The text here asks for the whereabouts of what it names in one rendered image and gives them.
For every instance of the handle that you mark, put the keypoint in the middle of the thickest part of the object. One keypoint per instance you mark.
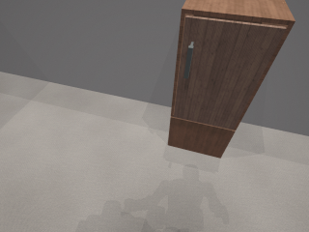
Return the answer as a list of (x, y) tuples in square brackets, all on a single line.
[(188, 60)]

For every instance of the cupboard door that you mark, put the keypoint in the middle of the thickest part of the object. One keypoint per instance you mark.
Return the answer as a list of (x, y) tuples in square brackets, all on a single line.
[(228, 60)]

